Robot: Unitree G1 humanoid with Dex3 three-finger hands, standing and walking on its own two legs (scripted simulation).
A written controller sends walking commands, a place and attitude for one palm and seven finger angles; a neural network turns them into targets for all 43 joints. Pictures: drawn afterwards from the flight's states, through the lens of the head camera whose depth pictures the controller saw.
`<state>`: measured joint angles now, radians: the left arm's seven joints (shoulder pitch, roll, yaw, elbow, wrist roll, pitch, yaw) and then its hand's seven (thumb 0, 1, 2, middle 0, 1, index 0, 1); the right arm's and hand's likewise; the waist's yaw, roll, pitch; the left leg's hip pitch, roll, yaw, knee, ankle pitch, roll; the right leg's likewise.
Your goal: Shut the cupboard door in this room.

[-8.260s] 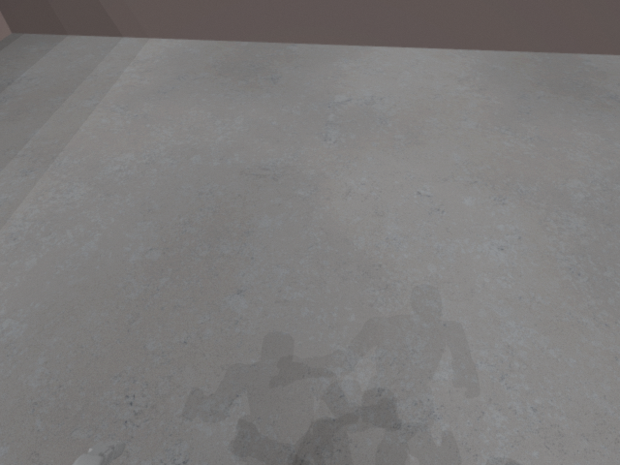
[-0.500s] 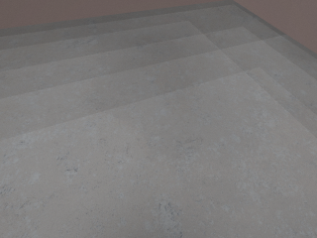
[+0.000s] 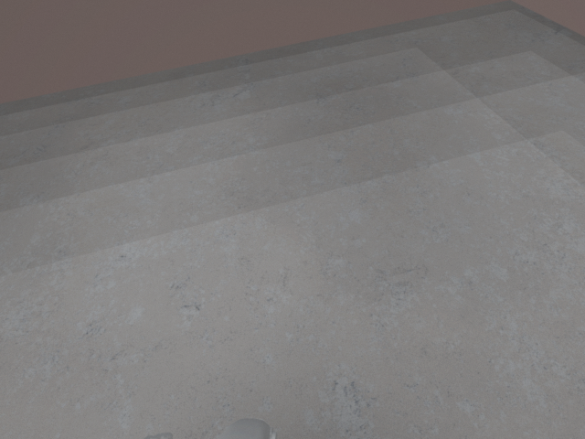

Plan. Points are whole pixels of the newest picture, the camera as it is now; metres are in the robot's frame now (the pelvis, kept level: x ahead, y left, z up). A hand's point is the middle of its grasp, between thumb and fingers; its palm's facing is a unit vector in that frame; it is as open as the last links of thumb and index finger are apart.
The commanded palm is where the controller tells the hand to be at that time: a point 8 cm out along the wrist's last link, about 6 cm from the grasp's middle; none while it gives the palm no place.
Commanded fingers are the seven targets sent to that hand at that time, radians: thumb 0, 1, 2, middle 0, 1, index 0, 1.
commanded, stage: turn or walk to find it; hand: left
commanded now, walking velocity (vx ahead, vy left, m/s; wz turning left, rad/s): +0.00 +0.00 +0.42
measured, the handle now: out of the picture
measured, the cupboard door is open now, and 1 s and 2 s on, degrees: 81 81 81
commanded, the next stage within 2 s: none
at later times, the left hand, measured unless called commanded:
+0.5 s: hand out of the picture -0.04 +0.27 -0.18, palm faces +0.26 -0.94 -0.23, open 7.4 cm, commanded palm none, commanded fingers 0.00 0.90 0.90 -0.20 -0.30 -0.20 -0.30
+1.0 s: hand out of the picture -0.03 +0.19 -0.14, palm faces +0.41 -0.87 -0.28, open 7.4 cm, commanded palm none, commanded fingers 0.00 0.90 0.90 -0.20 -0.30 -0.20 -0.30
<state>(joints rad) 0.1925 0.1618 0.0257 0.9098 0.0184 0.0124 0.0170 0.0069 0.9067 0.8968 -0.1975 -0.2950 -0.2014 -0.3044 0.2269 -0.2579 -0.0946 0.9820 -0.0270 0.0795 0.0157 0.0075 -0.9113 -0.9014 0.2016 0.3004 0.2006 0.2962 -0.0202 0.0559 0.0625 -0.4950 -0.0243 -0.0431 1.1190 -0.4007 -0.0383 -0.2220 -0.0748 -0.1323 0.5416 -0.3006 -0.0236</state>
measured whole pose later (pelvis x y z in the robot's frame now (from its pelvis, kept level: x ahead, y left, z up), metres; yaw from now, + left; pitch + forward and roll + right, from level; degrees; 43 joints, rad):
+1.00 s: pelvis -0.05 -0.02 +0.00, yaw +25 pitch -1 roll +2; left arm 0.19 0.16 0.02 0.92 0.01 0.02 0.02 0.01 0.91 0.90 -0.20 -0.30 -0.20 -0.30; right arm 0.27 -0.25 -0.10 1.00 -0.03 0.08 0.01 0.01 -0.91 -0.90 0.20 0.30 0.20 0.30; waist -0.03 0.06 0.05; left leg -0.51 -0.03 -0.05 1.10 -0.38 -0.04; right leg -0.20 -0.06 -0.12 0.52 -0.29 -0.03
